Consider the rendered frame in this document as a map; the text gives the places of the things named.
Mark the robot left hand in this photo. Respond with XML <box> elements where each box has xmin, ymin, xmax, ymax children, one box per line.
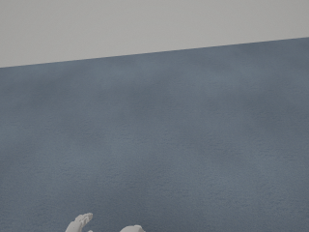
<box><xmin>66</xmin><ymin>213</ymin><xmax>93</xmax><ymax>232</ymax></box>

